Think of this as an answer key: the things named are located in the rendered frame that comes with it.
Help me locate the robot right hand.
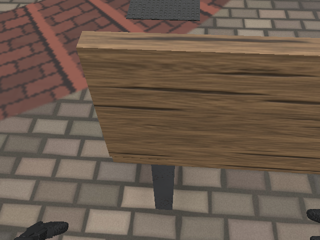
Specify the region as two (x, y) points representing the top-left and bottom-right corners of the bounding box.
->
(306, 209), (320, 240)

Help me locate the robot left hand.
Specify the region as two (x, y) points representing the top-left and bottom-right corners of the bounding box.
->
(14, 221), (69, 240)

